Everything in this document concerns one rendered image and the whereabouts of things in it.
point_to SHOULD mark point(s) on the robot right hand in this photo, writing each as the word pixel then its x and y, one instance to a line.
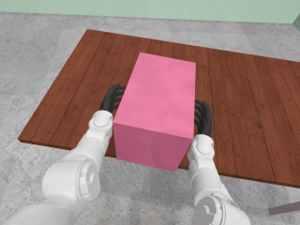
pixel 204 125

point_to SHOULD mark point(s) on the robot left upper arm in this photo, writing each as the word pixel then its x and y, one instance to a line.
pixel 67 189

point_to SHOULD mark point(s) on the table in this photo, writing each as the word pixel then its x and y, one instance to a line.
pixel 254 102

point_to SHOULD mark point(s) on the robot right upper arm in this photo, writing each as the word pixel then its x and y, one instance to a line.
pixel 212 210

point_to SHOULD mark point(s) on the robot right forearm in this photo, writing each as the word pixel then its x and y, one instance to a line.
pixel 203 173

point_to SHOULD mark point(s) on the robot left forearm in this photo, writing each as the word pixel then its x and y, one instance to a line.
pixel 94 143

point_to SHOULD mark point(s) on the robot left hand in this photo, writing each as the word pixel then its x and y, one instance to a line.
pixel 112 97

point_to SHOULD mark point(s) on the carton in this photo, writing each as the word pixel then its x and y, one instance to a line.
pixel 154 123

